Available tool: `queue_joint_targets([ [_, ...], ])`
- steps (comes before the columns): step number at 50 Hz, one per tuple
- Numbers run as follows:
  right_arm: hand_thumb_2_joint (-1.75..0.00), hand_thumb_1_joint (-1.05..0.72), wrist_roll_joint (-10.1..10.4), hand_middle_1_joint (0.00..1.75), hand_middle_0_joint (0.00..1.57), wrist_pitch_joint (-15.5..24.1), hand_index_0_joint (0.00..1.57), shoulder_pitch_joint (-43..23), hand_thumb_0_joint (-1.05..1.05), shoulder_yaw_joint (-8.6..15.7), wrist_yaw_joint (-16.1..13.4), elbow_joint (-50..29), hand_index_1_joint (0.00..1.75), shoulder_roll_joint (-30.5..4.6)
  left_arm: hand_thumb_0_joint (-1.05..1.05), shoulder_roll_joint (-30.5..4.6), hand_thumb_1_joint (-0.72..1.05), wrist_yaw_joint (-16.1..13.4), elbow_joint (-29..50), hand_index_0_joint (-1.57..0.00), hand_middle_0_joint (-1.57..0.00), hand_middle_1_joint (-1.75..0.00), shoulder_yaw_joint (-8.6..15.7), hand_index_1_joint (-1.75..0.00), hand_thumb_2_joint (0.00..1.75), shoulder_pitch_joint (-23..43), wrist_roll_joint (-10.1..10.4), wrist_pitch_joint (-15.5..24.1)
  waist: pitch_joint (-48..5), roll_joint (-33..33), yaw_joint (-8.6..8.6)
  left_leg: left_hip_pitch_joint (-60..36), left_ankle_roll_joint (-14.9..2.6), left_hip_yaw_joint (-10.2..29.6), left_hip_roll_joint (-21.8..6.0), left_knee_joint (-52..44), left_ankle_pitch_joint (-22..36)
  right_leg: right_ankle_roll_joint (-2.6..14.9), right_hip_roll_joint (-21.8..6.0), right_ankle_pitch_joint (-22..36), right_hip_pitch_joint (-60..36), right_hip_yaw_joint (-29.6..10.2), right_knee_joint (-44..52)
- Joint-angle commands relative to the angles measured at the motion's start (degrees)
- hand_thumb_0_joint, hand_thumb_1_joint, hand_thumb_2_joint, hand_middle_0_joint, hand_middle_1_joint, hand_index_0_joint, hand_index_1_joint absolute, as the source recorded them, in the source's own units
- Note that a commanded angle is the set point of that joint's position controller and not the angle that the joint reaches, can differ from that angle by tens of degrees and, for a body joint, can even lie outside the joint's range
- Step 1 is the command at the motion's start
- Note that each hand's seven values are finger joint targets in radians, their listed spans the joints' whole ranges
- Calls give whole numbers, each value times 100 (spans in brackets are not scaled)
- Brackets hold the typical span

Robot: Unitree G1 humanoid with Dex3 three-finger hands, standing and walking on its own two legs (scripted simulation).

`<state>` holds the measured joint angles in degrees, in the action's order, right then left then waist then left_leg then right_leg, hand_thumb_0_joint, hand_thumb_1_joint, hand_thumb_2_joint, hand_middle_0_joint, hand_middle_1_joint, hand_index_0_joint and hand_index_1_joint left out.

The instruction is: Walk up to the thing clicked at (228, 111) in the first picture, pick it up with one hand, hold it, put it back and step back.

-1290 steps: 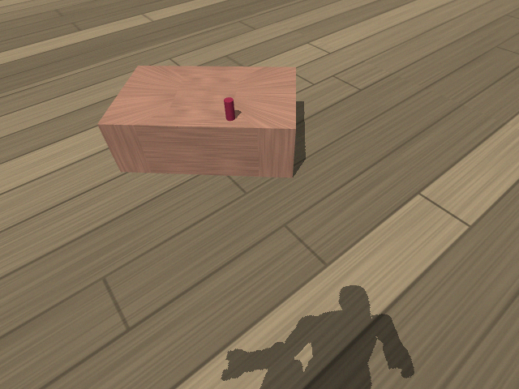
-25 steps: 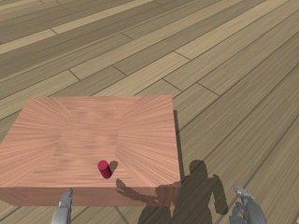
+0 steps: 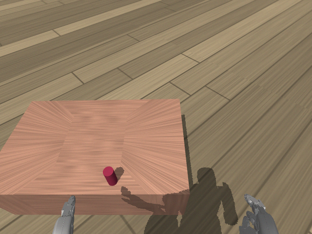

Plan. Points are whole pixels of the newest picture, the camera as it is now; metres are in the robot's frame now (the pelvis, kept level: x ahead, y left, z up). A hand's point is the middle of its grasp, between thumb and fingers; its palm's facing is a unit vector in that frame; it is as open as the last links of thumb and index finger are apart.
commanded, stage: home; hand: left
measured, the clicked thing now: (110, 176) +0.45 +0.23 -0.34
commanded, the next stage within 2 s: stand in 0.34 s
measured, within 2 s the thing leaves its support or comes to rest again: neither
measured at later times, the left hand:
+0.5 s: hand (92, 230) +0.18 +0.18 -0.06, palm faces +0.05 -0.95 -0.32, open 17.4 cm
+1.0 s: hand out of the picture +0.07 +0.26 -0.11, palm faces -0.01 -0.94 -0.35, open 8.0 cm
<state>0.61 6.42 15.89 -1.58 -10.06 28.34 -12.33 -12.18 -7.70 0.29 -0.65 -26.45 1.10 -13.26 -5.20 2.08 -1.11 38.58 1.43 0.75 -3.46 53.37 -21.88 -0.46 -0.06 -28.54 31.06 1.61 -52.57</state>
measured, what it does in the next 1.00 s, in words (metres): stands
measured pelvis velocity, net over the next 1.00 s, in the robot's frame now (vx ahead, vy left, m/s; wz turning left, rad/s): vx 0.01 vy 0.01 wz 0.00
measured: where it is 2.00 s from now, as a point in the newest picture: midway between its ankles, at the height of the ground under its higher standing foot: outside the picture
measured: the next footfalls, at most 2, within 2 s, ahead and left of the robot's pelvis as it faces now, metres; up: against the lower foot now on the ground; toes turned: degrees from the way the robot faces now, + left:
none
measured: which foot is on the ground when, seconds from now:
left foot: down 0.00-1.00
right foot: down 0.00-1.00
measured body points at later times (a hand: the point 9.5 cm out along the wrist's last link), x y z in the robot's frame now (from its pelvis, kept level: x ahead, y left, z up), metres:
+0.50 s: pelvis +0.01 -0.01 +0.00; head +0.03 -0.01 +0.45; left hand +0.17 +0.23 -0.03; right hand +0.17 -0.25 -0.08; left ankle +0.05 +0.13 -0.69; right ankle -0.02 -0.13 -0.69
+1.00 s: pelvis +0.01 +0.01 +0.04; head +0.01 +0.02 +0.49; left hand +0.07 +0.31 -0.08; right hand +0.09 -0.27 -0.09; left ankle +0.05 +0.13 -0.69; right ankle -0.02 -0.13 -0.69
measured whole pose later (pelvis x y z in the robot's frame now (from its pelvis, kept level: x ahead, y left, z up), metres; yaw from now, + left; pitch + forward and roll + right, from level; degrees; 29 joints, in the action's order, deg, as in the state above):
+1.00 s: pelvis +0.01 +0.01 +0.04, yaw +0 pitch -2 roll +0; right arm -2.2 0.1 10.7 1.2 0.1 57.3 -17.8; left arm -19.0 -1.4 -53.9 0.8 -13.7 -1.7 0.3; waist 2.4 0.1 0.4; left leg 16.7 0.0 -1.2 -1.3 32.8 -13.7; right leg -1.7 -2.1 -19.8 9.8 0.7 -32.1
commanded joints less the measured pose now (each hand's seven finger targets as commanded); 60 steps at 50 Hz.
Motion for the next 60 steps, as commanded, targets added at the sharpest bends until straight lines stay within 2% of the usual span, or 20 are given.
queue_joint_targets([
  [1,-90,-90,-27,30,20,341,20,-424,0,318,-87,-929,30,-684,0,-607,-57,-69,1229,-5,-5,-5,334,-5,4,218,-59,310,-626,5,20,-1091,-167,-112,184,-824,342,91,167,720,364,147,1058],
  [7,-90,-90,-28,30,20,361,20,-427,0,284,-115,-902,30,-642,0,-597,-57,-69,1069,-5,-5,-5,360,-5,4,74,-54,276,-538,-65,47,-993,-185,-133,205,-778,288,78,146,683,371,118,1112],
  [14,-90,-90,-37,30,20,307,20,-289,0,319,-140,-840,30,-638,0,-558,-53,-74,1100,-5,-5,-5,338,-5,6,32,-75,236,-942,-236,-42,-1213,-227,-182,196,-462,1423,-40,119,2116,51,50,949],
  [16,-90,-90,-52,30,20,311,20,-357,0,310,-125,-810,30,-655,0,-573,-55,-77,1061,-5,-5,-5,336,-5,5,170,-76,226,-650,-85,-28,-1113,-198,-149,187,-608,1034,10,138,1536,220,96,971],
  [19,-90,-90,-42,30,20,308,20,-374,0,316,-129,-828,30,-666,0,-550,-57,-79,1048,-5,-5,-5,314,-5,4,202,-83,249,-509,48,11,-1118,-161,-140,172,-731,808,63,158,1184,332,136,993],
  [22,-90,-90,-31,30,20,306,20,-376,0,311,-130,-860,30,-663,0,-593,-56,-86,1097,-5,-5,-5,358,-5,5,64,-60,214,-675,-60,26,-1135,-192,-140,188,-657,995,38,140,1436,188,113,1021],
  [23,-90,-90,-606,30,20,-50,20,-688,0,522,211,479,30,-1377,0,-1347,-48,193,-913,-13,-13,-13,580,-13,13,958,-668,828,101,-535,208,-1218,-394,180,51,-846,1411,344,-364,1329,-581,-391,1213],
  [24,-90,-90,-714,30,20,-207,20,-625,0,612,452,651,30,-1366,0,-1481,-40,342,-1552,-20,-20,-21,650,-21,21,751,-726,1078,-144,-839,177,-1315,-500,-11,119,-659,1101,496,-558,1394,-717,-736,1427],
  [26,-90,-90,-595,30,20,-299,20,-718,0,583,648,732,30,-1266,0,-1505,-24,472,-1869,-20,-20,-30,576,-30,37,942,-668,1334,-4,-767,83,-1385,-520,54,149,-854,1079,571,-603,1469,-610,-955,1565],
  [28,-90,-90,-413,30,20,-280,20,-621,0,564,845,864,30,-1294,0,-1534,-8,567,-2210,-20,-20,-30,511,-30,53,1141,-495,1479,-67,-414,84,-1717,-551,136,103,-1110,994,459,-578,1374,-725,-834,1552],
  [33,-90,-90,-326,30,20,-332,20,-757,0,633,993,1329,30,-1417,0,-1553,32,594,-3147,-20,-20,-30,491,-30,90,1348,-378,1560,-37,-282,169,-2012,-527,280,2,-1477,1316,335,-507,1720,-1059,-651,1704],
  [34,-90,-90,-342,30,20,-328,20,-743,0,635,993,1407,30,-1430,0,-1560,40,583,-3294,-20,-20,-30,499,-30,90,1367,-371,1560,-84,-190,175,-2131,-537,324,-49,-1569,1562,298,-469,1872,-1158,-576,1649],
  [36,-90,-90,-339,30,20,-351,20,-828,0,637,984,1558,30,-1472,0,-1590,56,567,-3602,-20,-20,-30,489,-30,90,1386,-358,1574,114,-120,199,-2162,-537,412,-86,-1785,1428,292,-452,1683,-1154,-541,1800],
  [39,-90,-90,-307,30,20,-374,20,-700,0,635,966,1828,30,-1537,0,-1646,80,548,-4002,-20,-20,-30,477,-30,90,1403,-337,1578,101,-81,156,-2348,-528,454,-155,-1943,1901,261,-460,2033,-1434,-489,1953],
  [40,-90,-90,-309,30,20,-391,20,-717,0,627,958,1922,30,-1561,0,-1654,88,538,-4135,-20,-20,-30,471,-30,90,1406,-320,1564,205,-33,171,-2329,-525,512,-186,-2120,1693,252,-445,1896,-1454,-473,2026],
  [44,-90,-90,-287,30,20,-451,20,-776,0,598,942,2226,30,-1663,0,-1660,90,543,-4666,-20,-20,-30,418,-30,90,1395,-294,1529,423,1,164,-2411,-490,605,-248,-2607,1152,229,-437,1608,-1638,-443,2416],
  [48,-90,-90,-265,30,20,-460,20,-852,0,555,939,2518,30,-1740,0,-1680,90,559,-5112,-20,-20,-30,365,-30,90,1387,-270,1511,497,66,185,-2633,-431,702,-325,-3022,1097,184,-466,1555,-1888,-436,2780],
  [53,-90,-90,-208,30,20,-465,20,-894,0,514,924,2809,30,-1723,0,-1782,90,570,-5498,-20,-20,-30,333,-30,90,1514,-250,1529,453,-175,156,-3067,-352,506,-268,-3020,1757,153,-617,1954,-2053,-520,3174],
  [56,-90,-90,-185,30,20,-498,20,-960,0,489,935,2945,30,-1733,0,-1823,90,586,-5695,-20,-20,-30,315,-30,90,1587,-250,1521,730,-210,130,-2932,-323,522,-244,-3277,1139,119,-610,1585,-2022,-518,3404],
  [60,-90,-90,-181,30,20,-520,20,-1029,0,479,941,3079,30,-1746,0,-1820,90,601,-5880,-20,-20,-30,300,-30,90,1678,-257,1503,863,-200,120,-2889,-285,575,-269,-3490,822,111,-621,1378,-2039,-504,3546],
])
